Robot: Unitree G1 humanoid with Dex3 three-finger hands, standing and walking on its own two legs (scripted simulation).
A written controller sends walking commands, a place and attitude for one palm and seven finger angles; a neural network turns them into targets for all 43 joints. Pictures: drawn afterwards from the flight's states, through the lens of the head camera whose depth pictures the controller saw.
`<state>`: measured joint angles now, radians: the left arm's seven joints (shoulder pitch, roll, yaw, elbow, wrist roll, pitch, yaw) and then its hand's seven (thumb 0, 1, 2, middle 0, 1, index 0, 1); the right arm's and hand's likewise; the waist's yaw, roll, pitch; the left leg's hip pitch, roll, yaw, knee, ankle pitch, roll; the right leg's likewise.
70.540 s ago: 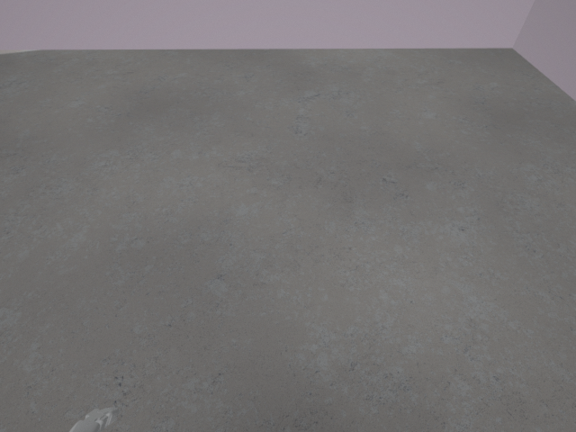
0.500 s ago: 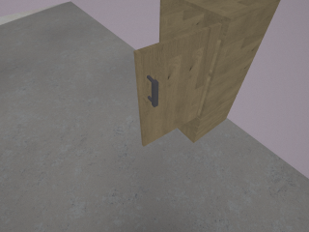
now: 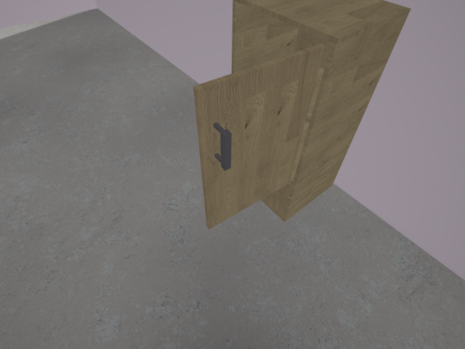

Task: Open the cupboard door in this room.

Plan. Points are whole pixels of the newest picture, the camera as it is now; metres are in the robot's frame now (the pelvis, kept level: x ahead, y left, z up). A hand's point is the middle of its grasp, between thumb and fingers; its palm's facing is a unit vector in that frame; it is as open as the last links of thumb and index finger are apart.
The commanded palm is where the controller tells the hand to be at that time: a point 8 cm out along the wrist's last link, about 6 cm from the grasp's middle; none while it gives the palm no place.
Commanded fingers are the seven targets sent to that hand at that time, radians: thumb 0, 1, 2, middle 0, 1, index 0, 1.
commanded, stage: look to check the result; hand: left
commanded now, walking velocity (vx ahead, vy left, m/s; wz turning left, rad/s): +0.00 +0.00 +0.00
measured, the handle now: (221, 146) +0.60 +0.06 -0.03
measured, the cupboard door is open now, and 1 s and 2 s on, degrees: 86 86 86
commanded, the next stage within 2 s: stand and wait in 0.48 s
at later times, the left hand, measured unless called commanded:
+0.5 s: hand out of the picture +0.00 +0.15 -0.18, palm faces +0.04 -0.99 -0.16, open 7.4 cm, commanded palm none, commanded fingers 0.00 0.90 0.90 -0.20 -0.30 -0.20 -0.30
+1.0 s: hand out of the picture +0.02 +0.14 -0.17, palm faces +0.03 -0.99 -0.17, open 7.4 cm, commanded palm none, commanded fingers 0.00 0.90 0.90 -0.20 -0.30 -0.20 -0.30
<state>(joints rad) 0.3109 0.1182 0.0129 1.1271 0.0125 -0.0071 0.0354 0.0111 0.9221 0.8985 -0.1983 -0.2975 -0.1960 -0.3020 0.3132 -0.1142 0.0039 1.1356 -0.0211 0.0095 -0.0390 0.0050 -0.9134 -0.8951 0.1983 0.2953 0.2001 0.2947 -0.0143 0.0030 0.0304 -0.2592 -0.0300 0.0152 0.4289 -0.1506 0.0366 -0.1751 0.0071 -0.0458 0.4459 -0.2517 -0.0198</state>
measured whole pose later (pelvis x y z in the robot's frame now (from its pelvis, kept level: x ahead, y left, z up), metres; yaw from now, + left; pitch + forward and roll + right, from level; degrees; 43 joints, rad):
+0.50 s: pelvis +0.03 -0.01 +0.00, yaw +0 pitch -1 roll +0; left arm 0.31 0.11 0.00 1.15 0.01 -0.01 0.04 0.01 0.91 0.90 -0.20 -0.30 -0.20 -0.30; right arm 0.27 -0.13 0.01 1.16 -0.02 0.00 -0.05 0.01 -0.92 -0.90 0.20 0.30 0.20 0.29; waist -0.01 0.00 0.04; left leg -0.20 -0.03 0.02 0.41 -0.18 0.03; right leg -0.11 0.01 -0.04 0.41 -0.27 -0.02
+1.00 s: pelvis +0.04 -0.01 +0.00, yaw -1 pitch -1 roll +0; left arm 0.32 0.11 0.00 1.15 0.01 -0.02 0.04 0.00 0.91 0.90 -0.20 -0.30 -0.20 -0.30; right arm 0.27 -0.12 0.02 1.17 -0.01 0.00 -0.05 0.01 -0.91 -0.90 0.20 0.30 0.20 0.29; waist -0.01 0.00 0.04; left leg -0.17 -0.02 0.02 0.39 -0.20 0.02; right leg -0.08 0.02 -0.04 0.38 -0.28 -0.03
